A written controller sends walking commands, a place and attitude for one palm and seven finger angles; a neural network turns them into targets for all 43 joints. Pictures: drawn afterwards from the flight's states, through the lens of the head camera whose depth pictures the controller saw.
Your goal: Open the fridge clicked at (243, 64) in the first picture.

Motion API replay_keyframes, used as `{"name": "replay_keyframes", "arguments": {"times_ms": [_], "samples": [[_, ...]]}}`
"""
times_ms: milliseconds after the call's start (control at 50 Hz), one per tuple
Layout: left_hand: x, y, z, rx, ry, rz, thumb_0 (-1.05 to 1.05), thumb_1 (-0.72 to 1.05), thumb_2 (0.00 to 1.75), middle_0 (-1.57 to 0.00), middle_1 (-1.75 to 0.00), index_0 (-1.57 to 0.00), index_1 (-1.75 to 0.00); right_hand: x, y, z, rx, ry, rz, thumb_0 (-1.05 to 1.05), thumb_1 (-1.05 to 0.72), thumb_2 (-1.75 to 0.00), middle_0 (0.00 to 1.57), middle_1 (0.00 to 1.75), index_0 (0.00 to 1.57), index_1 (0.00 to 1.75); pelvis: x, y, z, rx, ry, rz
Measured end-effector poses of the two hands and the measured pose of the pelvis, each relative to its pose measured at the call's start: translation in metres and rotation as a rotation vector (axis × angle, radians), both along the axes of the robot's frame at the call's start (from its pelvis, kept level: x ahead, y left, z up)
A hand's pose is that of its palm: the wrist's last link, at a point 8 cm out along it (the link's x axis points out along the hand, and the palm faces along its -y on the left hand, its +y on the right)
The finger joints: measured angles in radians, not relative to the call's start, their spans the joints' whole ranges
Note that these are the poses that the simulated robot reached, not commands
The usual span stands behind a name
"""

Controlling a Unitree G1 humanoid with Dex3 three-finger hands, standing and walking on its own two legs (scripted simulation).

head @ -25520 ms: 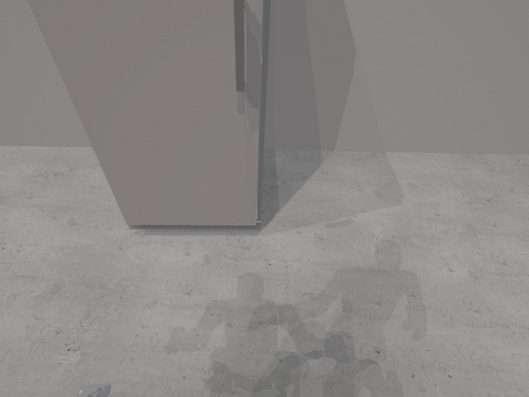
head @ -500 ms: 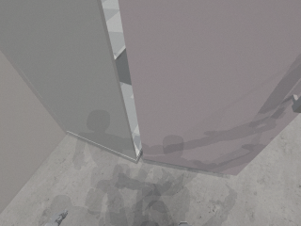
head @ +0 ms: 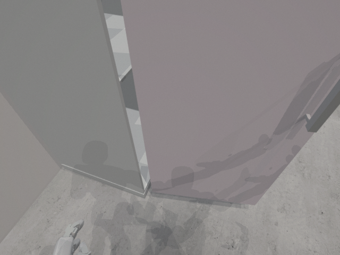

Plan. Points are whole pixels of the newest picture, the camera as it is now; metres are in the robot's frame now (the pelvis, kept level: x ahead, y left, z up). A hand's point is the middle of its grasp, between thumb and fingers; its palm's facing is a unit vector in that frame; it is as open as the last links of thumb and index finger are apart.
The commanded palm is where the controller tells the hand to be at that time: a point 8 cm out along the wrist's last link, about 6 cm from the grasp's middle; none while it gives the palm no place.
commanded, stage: draw the hand back to the body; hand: right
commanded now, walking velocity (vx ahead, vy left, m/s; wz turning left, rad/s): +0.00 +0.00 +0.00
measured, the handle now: (332, 91) +0.47 -0.40 +0.15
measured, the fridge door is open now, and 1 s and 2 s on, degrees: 77 77 77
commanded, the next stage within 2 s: step back with the hand held close in 1.44 s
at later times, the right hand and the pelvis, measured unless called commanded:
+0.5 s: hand out of the picture +0.22 -0.35 +0.12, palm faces +0.50 +0.83 -0.26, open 14.0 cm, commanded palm +0.17 -0.37 +0.16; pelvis -0.01 +0.00 +0.01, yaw +0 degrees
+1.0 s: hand (328, 182) +0.22 -0.25 +0.16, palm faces +0.46 +0.81 -0.38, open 9.4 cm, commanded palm +0.17 -0.29 +0.18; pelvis +0.02 +0.02 +0.02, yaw +2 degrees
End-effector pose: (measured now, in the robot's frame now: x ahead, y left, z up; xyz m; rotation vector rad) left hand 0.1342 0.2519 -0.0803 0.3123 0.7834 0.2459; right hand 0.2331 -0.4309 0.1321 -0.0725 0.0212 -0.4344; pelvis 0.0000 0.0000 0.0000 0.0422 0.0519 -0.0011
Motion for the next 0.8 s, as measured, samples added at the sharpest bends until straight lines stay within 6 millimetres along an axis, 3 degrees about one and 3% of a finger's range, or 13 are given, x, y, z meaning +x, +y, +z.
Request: {"name": "replay_keyframes", "arguments": {"times_ms": [140,240,400,540,680,800], "samples": [[0.009,0.009,0.018,-0.006,-0.127,0.025,0.01,0.90,0.90,-0.21,-0.30,-0.21,-0.30,0.006,0.022,0.013,0.028,-0.012,0.233,-0.01,0.55,-0.20,0.25,1.15,0.25,1.15,0.001,0.002,0.002,-0.008,-0.019,0.017],[0.013,0.011,0.028,-0.022,-0.197,0.007,0.01,0.90,0.90,-0.20,-0.30,-0.21,-0.30,-0.013,0.021,0.017,0.040,-0.021,0.183,-0.01,0.55,-0.20,0.25,1.15,0.25,1.15,0.000,0.003,0.002,-0.011,-0.027,0.023],[0.020,0.002,0.027,-0.028,-0.202,-0.051,0.01,0.90,0.90,-0.20,-0.30,-0.21,-0.30,-0.046,0.038,0.002,0.024,0.019,0.107,-0.01,0.51,-0.22,0.25,1.12,0.25,1.12,-0.009,0.003,0.003,-0.007,-0.056,0.004],[0.020,-0.015,0.026,-0.063,-0.181,-0.108,0.01,0.90,0.90,-0.20,-0.30,-0.21,-0.30,-0.059,0.053,0.008,-0.233,0.073,-0.140,-0.01,0.33,-0.31,0.24,1.02,0.24,1.02,-0.014,0.003,0.009,-0.013,-0.081,0.003],[0.019,-0.023,0.017,-0.111,-0.136,-0.097,0.01,0.90,0.90,-0.20,-0.30,-0.21,-0.30,-0.065,0.079,0.036,-0.352,-0.024,-0.169,0.00,0.10,-0.42,0.24,0.88,0.24,0.88,-0.007,0.002,0.014,-0.026,-0.106,0.020],[0.022,-0.017,0.014,-0.132,-0.115,-0.070,0.01,0.90,0.90,-0.20,-0.30,-0.21,-0.30,-0.061,0.097,0.037,-0.360,-0.020,-0.144,0.00,-0.11,-0.52,0.23,0.76,0.23,0.76,0.001,0.006,0.017,-0.034,-0.119,0.033]]}}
